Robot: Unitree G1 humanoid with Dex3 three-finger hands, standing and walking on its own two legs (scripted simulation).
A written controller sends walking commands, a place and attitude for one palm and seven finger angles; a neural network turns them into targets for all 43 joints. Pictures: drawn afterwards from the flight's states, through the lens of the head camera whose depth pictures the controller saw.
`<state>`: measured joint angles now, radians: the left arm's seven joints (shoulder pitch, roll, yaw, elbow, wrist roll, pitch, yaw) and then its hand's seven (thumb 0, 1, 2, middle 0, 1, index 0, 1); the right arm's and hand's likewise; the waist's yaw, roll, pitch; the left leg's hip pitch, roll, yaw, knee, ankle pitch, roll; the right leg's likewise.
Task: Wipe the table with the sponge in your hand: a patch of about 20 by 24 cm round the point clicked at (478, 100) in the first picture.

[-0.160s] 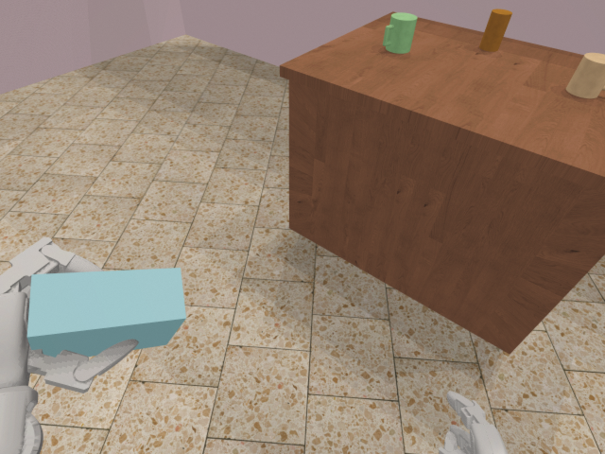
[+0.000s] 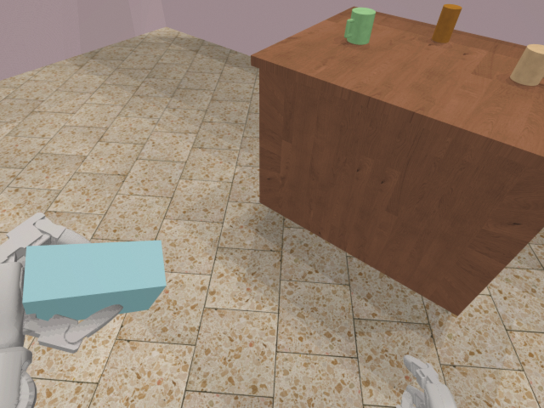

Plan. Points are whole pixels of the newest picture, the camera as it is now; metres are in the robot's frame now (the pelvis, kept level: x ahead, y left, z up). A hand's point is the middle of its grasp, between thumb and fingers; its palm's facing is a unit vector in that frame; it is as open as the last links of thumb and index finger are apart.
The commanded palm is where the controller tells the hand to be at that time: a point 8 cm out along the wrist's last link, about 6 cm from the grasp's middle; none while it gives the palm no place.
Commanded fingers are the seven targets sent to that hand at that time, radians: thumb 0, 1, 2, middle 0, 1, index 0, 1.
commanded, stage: stand and wait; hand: left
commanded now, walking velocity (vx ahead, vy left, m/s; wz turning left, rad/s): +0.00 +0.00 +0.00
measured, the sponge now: (117, 280) +0.23 +0.20 +0.14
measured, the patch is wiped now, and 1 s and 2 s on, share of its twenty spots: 0.00 0.00 0.00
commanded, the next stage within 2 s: look at it before walking up in 0.10 s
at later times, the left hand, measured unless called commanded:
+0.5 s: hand (69, 277) +0.22 +0.24 +0.16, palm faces +0.41 -0.83 -0.37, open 9.8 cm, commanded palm +0.16 +0.29 +0.18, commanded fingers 0.00 0.10 1.30 -1.20 -1.60 -1.20 -1.60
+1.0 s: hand (95, 214) +0.30 +0.25 +0.16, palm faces +0.41 -0.75 -0.51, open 9.8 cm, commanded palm +0.23 +0.30 +0.18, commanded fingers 0.00 0.10 1.30 -1.20 -1.60 -1.20 -1.60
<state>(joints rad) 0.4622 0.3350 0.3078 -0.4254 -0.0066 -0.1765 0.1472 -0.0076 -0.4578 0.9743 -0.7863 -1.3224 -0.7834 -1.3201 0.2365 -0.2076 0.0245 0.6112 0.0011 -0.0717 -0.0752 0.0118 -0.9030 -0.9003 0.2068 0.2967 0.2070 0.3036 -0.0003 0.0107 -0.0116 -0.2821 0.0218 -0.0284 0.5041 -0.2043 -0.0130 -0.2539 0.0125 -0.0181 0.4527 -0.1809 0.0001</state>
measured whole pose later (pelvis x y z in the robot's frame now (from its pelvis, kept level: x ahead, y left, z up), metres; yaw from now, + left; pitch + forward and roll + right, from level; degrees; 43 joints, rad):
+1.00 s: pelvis +0.12 -0.01 -0.01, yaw +10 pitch +2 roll -2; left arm 0.55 0.43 0.38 -0.57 -0.02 -0.22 0.12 0.00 -0.46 0.98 -0.79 -1.33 -0.78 -1.32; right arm 0.27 -0.14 0.03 0.62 -0.01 -0.08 -0.03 0.01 -0.90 -0.90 0.21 0.30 0.21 0.30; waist -0.06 0.04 0.01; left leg -0.27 0.01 -0.15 0.69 -0.43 -0.01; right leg -0.33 0.01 -0.12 0.57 -0.30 0.00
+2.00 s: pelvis +0.35 +0.02 -0.02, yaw +39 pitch +0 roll +2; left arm 0.48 0.42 0.40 -0.65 -0.04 -0.20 0.19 0.00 -0.46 0.98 -0.79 -1.33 -0.78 -1.32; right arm 0.15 -0.25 -0.07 0.53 0.00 -0.04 -0.07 0.01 -0.91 -0.90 0.20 0.30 0.20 0.30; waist -0.03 -0.07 0.10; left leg -0.37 0.03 0.18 0.64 -0.24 0.03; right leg -0.36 -0.18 -0.17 0.97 -0.53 0.06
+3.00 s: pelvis +0.36 -0.07 -0.01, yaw +12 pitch -1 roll -1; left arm 0.41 0.39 0.35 -0.48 -0.01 -0.17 0.12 -0.01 -0.46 0.99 -0.79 -1.33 -0.78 -1.33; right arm 0.25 -0.13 0.04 0.54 0.01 -0.05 0.01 0.01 -0.90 -0.90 0.21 0.30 0.21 0.30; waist 0.04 0.05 0.07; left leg -0.22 0.23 0.21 0.63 -0.34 -0.09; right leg -0.31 -0.02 -0.10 0.63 -0.33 0.06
